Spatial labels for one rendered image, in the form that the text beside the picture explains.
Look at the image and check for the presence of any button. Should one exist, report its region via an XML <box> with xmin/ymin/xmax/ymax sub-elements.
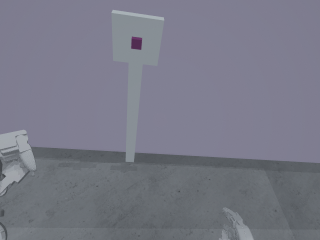
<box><xmin>131</xmin><ymin>36</ymin><xmax>142</xmax><ymax>50</ymax></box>

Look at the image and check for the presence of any robot right hand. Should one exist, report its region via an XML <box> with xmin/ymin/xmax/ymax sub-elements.
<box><xmin>219</xmin><ymin>207</ymin><xmax>254</xmax><ymax>240</ymax></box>

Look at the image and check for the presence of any panel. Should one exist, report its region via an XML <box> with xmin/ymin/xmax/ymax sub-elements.
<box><xmin>111</xmin><ymin>10</ymin><xmax>164</xmax><ymax>162</ymax></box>

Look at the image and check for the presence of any robot left hand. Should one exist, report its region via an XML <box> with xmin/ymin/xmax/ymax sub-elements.
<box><xmin>0</xmin><ymin>130</ymin><xmax>37</xmax><ymax>198</ymax></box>

